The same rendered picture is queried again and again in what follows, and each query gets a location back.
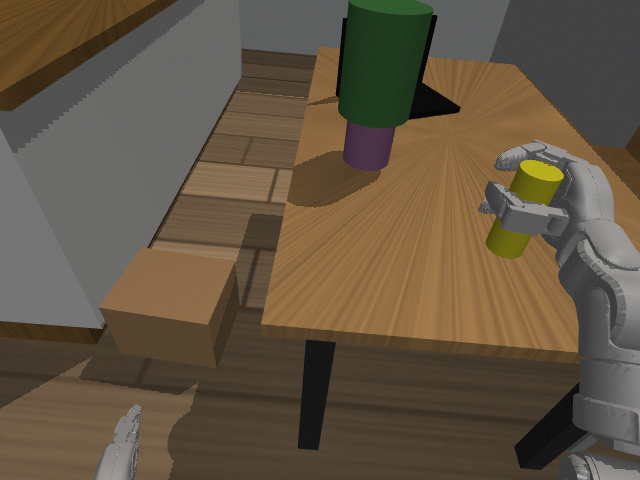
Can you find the right robot hand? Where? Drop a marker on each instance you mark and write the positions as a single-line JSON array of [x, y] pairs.
[[583, 195]]

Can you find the right robot arm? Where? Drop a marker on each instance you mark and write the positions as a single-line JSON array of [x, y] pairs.
[[600, 270]]

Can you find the left robot hand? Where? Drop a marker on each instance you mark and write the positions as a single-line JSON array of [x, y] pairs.
[[119, 459]]

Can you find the potted plant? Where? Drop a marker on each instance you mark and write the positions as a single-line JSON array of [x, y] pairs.
[[383, 51]]

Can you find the table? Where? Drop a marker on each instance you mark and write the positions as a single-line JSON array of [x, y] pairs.
[[397, 257]]

